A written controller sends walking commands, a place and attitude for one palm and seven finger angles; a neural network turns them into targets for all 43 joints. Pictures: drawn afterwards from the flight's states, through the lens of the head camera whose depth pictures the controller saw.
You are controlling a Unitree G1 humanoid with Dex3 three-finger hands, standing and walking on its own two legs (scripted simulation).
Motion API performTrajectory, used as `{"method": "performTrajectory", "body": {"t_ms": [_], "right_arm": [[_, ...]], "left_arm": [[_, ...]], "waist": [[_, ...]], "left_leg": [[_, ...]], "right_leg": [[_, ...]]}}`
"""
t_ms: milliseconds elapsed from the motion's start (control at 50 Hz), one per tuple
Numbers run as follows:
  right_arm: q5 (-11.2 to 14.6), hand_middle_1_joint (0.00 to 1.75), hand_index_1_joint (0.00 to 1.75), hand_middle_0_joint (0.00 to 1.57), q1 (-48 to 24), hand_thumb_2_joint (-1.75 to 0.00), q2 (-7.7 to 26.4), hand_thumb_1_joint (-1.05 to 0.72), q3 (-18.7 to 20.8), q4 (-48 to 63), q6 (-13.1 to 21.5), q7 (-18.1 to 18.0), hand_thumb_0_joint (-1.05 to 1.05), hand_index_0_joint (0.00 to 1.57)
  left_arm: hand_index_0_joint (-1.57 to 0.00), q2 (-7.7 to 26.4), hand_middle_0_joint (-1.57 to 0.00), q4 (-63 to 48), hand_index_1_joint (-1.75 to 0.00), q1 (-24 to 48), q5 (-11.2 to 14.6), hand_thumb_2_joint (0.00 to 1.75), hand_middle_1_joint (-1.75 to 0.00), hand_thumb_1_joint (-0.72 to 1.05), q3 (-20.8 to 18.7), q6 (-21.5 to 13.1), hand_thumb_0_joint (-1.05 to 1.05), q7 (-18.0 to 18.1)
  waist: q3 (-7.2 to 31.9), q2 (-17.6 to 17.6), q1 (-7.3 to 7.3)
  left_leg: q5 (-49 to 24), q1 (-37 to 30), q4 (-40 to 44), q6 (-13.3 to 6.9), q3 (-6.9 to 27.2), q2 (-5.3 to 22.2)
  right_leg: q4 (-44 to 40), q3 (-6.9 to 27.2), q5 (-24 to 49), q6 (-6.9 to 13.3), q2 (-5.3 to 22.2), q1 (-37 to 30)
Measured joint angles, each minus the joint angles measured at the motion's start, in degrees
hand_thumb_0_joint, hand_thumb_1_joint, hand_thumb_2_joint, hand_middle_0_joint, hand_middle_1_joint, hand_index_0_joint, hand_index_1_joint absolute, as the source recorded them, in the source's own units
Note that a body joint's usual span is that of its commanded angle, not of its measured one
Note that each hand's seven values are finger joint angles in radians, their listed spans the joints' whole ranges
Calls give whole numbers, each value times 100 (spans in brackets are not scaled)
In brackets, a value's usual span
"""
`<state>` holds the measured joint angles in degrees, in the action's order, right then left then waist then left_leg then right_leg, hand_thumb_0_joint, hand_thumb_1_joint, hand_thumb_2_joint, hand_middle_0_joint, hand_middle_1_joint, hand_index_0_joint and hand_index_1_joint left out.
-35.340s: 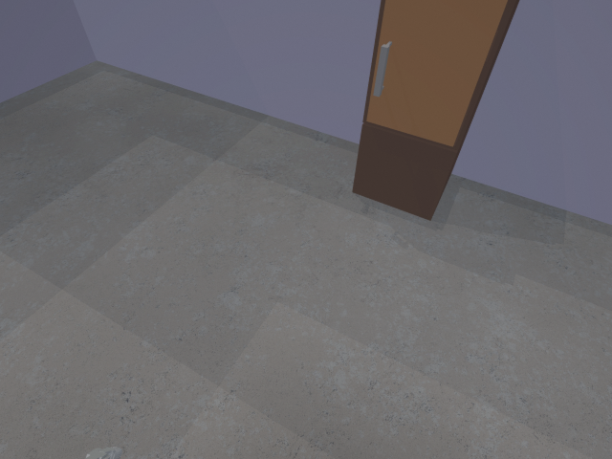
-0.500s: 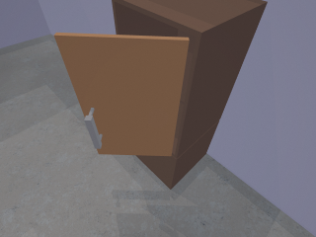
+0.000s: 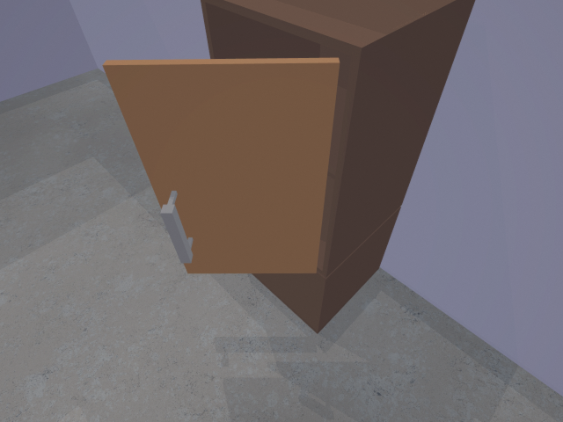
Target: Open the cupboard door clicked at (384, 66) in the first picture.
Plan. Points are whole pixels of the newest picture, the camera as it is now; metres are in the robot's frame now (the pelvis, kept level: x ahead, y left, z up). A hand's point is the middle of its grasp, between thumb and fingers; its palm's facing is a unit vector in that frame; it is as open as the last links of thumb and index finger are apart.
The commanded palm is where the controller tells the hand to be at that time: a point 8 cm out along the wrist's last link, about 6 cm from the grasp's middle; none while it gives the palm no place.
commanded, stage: come to a stop and stand still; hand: left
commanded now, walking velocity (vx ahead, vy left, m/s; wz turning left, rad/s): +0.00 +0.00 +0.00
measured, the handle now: (180, 228) +0.52 +0.26 -0.11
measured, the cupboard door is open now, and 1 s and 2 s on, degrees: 45 45 45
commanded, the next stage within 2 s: look again from close up in 0.64 s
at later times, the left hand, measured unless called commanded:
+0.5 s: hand out of the picture +0.01 +0.16 -0.17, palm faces -0.01 -0.98 -0.19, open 7.4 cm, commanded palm none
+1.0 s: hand out of the picture +0.03 +0.16 -0.17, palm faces +0.00 -0.98 -0.21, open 7.4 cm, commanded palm none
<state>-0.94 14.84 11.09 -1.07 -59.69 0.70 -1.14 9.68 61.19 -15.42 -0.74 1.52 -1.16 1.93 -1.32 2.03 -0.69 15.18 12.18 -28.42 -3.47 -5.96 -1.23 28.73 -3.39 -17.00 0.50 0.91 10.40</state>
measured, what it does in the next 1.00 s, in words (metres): stands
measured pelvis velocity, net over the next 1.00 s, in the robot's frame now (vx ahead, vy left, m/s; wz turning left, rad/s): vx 0.02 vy -0.02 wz -0.01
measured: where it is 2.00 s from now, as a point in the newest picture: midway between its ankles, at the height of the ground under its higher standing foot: outside the picture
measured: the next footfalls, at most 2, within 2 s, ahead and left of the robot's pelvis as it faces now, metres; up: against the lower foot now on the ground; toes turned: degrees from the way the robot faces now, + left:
left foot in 1.78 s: +0.05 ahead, +0.16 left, +0.00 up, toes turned +3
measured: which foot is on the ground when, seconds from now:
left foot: down 0.00-1.00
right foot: down 0.00-1.00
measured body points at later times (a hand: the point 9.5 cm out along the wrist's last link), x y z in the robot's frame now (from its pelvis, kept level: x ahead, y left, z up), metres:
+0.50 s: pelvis +0.01 -0.01 +0.00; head +0.02 -0.01 +0.45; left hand +0.01 +0.21 -0.16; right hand +0.01 -0.23 -0.16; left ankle +0.01 +0.08 -0.74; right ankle -0.02 -0.11 -0.74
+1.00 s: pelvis +0.02 -0.02 +0.01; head +0.03 -0.02 +0.46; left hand +0.03 +0.21 -0.15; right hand +0.03 -0.25 -0.15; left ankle +0.01 +0.08 -0.74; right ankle -0.02 -0.11 -0.74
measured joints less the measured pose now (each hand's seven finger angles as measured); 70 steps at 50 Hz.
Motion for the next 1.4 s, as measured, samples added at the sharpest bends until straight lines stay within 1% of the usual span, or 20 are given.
{"method": "performTrajectory", "body": {"t_ms": [180, 380, 620, 1060, 1340, 1400], "right_arm": [[6, 30, 30, 20, 99, -90, -76, -92, -29, -190, 3, 19, 1, 20], [29, 30, 30, 20, 107, -90, -189, -91, -27, -484, 51, -24, 0, 20], [32, 30, 30, 20, -46, -90, -226, -91, 4, -564, 61, -54, 0, 20], [23, 30, 30, 20, -236, -90, -122, -91, 33, -586, 57, -55, 0, 20], [24, 30, 30, 20, -276, -90, -76, -91, 41, -624, 40, -52, 0, 20], [24, 30, 30, 20, -275, -90, -55, -91, 67, -573, 8, -61, 0, 20]], "left_arm": [[-20, -80, -20, 37, -30, -44, -12, 90, -29, 90, -12, 47, 1, -17], [-20, -86, -20, 228, -30, -50, -1, 90, -29, 90, -35, 30, 1, -14], [-20, -82, -20, 310, -30, 9, -14, 90, -29, 91, -62, 30, 1, -13], [-20, 62, -20, 283, -30, 146, -20, 90, -29, 90, -110, 4, 1, -38], [-20, 101, -20, 275, -30, 151, -17, 90, -29, 90, -116, -17, 1, -58], [-20, 104, -20, 223, -30, 154, -16, 90, -29, 90, -138, -3, 1, -37]], "waist": [[-25, -65, 28], [-102, -212, 45], [-106, -273, 68], [-71, -268, 86], [-86, -282, 85], [-80, -283, 104]], "left_leg": [[-137, -126, 294, -26, -78, -86], [-161, -208, 409, 22, -67, -43], [-156, -264, 466, 72, -48, 2], [-192, -364, 591, 169, 2, 60], [-211, -381, 645, 247, 29, 125], [-202, -350, 610, 263, 25, 131]], "right_leg": [[-43, 83, 27, -29, 72, 10], [-198, 76, 68, 5, 19, -87], [-297, 60, 80, 46, -32, -162], [-420, 14, 90, 132, -101, -269], [-502, -9, 113, 206, -171, -300], [-448, -6, 95, 220, -174, -258]]}}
